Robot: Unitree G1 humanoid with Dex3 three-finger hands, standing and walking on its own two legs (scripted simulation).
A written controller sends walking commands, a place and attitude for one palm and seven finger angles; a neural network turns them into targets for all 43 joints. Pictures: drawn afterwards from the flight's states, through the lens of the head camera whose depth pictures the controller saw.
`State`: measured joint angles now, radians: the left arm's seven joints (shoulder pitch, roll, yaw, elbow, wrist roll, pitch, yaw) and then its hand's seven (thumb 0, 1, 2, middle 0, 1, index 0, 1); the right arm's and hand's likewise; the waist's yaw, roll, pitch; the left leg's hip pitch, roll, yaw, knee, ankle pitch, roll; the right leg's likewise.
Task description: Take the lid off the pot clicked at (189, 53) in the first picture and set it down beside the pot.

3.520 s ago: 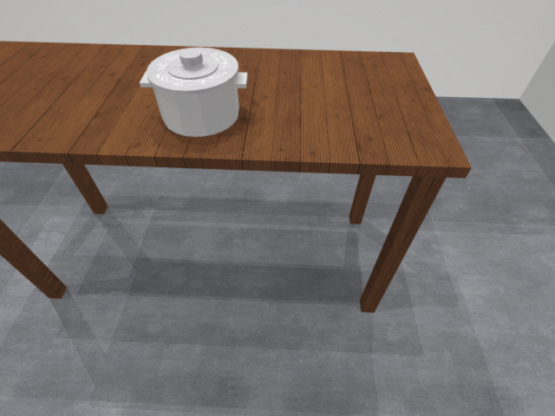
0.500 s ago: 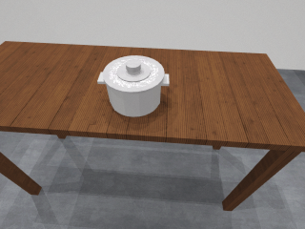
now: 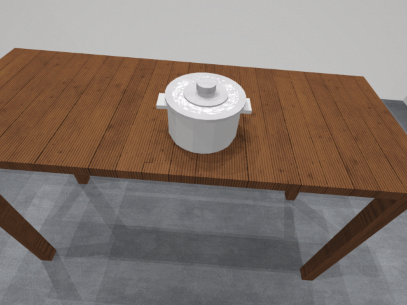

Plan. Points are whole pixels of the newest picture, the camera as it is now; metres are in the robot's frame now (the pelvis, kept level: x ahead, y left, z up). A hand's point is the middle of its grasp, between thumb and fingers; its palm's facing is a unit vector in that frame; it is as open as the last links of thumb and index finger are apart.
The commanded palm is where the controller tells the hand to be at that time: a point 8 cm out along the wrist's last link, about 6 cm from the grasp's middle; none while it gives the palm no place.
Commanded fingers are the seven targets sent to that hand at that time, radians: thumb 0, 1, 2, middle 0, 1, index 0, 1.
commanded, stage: look again from close up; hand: left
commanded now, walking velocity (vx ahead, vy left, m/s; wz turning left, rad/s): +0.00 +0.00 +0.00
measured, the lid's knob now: (206, 85) +0.55 +0.04 +0.16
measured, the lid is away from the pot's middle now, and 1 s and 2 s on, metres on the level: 0.00 0.00 0.00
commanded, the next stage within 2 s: shuffle to correct the standing spot in 0.50 s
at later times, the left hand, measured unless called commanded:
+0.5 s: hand out of the picture -0.02 +0.17 -0.18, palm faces +0.01 -0.98 -0.18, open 7.4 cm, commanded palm none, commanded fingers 0.00 0.90 0.90 -0.20 -0.30 -0.20 -0.30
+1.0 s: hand out of the picture -0.01 +0.12 -0.18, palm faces +0.05 -0.98 -0.18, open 7.4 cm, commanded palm none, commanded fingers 0.00 0.90 0.90 -0.20 -0.30 -0.20 -0.30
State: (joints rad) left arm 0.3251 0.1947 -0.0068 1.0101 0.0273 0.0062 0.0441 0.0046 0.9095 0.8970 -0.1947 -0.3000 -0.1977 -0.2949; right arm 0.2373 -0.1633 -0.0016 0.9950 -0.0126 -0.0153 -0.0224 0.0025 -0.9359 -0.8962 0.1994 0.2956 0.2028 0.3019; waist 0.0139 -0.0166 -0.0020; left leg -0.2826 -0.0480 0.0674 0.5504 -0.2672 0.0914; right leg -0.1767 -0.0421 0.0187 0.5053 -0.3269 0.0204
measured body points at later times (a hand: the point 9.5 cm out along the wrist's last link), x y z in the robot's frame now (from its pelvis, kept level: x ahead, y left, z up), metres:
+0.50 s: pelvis +0.00 +0.00 +0.00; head +0.02 +0.02 +0.45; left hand -0.02 +0.22 -0.16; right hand +0.03 -0.23 -0.14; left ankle +0.02 +0.06 -0.73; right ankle -0.03 -0.16 -0.73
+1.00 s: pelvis +0.03 -0.05 +0.00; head +0.06 -0.04 +0.45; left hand -0.01 +0.17 -0.16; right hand +0.04 -0.28 -0.15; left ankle +0.02 +0.05 -0.73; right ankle -0.03 -0.16 -0.73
